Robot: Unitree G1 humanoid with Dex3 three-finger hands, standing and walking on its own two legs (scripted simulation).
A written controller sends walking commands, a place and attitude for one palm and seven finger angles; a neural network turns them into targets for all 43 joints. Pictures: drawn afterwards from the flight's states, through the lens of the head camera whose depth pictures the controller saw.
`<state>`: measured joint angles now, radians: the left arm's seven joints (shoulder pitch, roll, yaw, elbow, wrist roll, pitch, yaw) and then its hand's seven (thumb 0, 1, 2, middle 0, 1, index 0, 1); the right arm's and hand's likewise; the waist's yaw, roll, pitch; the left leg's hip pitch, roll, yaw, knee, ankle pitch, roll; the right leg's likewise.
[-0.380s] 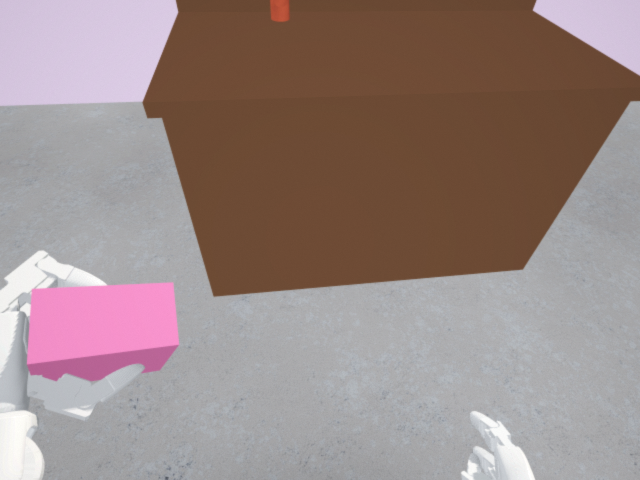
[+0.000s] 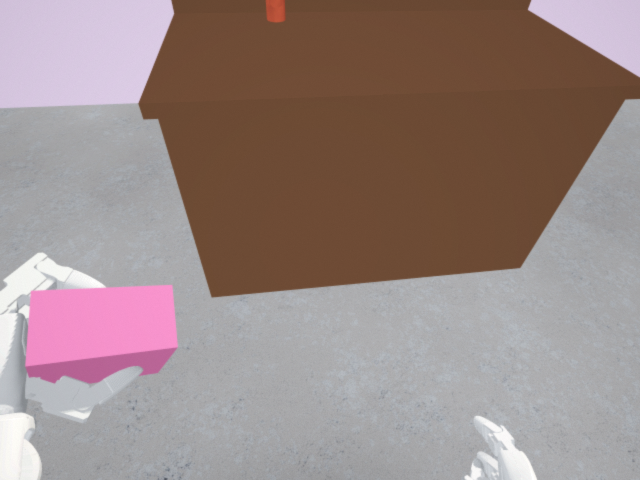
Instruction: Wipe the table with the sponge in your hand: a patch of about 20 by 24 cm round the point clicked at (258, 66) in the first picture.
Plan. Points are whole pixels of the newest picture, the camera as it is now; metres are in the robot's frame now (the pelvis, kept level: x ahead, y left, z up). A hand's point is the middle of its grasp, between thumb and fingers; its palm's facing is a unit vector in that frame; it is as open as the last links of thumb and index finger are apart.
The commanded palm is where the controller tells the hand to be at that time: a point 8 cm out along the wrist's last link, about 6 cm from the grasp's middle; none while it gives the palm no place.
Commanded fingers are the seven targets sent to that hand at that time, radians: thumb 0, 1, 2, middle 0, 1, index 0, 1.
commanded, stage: look at it before walking up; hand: left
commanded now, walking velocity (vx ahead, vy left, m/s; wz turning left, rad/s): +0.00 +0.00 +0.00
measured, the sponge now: (124, 335) +0.22 +0.21 +0.14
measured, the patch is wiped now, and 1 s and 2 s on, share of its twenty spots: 0.00 0.00 0.00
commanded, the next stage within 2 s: walk to a spot facing it in 0.02 s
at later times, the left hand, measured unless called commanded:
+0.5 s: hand (42, 330) +0.21 +0.28 +0.15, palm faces +0.53 -0.75 -0.40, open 10.4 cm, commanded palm +0.15 +0.31 +0.18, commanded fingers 0.00 0.10 1.30 -1.20 -1.60 -1.20 -1.60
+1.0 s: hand (24, 328) +0.21 +0.30 +0.16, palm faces +0.70 -0.56 -0.45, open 10.4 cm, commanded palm +0.14 +0.31 +0.18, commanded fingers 0.00 0.10 1.30 -1.20 -1.60 -1.20 -1.60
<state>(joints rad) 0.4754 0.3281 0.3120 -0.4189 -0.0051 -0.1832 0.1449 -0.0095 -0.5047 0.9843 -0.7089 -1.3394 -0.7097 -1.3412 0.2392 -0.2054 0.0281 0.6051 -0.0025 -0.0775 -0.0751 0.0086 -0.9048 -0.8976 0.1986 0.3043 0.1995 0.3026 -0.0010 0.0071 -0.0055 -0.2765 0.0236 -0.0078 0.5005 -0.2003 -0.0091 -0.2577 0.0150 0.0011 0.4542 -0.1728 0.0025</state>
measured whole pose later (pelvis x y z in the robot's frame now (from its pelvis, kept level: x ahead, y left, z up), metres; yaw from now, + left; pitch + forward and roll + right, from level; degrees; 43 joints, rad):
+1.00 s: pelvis +0.12 -0.01 -0.01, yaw +25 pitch +1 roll +4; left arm 0.52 0.35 0.36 -0.58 -0.01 -0.18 0.18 -0.01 -0.50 0.99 -0.71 -1.34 -0.71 -1.34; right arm 0.18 -0.27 -0.04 0.53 -0.01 -0.04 -0.09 0.01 -0.91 -0.90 0.20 0.30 0.20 0.30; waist 0.01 -0.07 0.09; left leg -0.38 0.02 0.22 0.59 -0.26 -0.01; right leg -0.19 -0.18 -0.22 0.67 -0.44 0.01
